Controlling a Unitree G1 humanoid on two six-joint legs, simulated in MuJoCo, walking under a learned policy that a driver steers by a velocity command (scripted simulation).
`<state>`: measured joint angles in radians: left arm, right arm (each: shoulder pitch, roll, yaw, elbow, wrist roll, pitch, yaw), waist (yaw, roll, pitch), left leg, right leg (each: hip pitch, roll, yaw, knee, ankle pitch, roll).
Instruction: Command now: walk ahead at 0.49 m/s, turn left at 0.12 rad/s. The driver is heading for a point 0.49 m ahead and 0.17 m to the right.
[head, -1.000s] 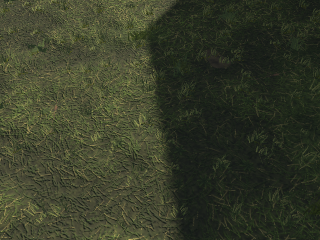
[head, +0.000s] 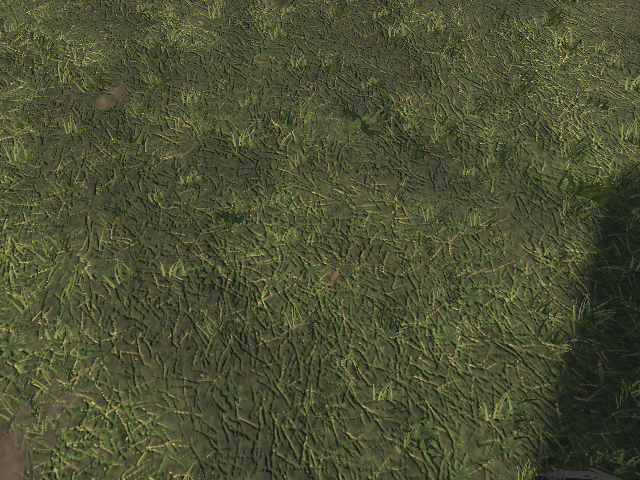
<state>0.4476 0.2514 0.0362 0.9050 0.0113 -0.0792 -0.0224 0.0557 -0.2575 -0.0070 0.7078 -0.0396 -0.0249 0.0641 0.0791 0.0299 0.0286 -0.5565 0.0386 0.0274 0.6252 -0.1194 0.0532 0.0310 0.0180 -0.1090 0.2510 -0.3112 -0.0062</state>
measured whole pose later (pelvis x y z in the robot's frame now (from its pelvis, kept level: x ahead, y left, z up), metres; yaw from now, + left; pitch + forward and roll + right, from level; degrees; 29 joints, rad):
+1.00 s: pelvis +0.47 -0.06 +0.00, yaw -21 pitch -1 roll -1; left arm 0.26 0.22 0.02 0.94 0.02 -0.03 0.01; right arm 0.19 -0.23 -0.03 0.88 -0.02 0.00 -0.02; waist 0.02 0.04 0.08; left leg -0.49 0.06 0.01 0.73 -0.18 -0.01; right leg -0.10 0.12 -0.04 0.33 -0.22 -0.12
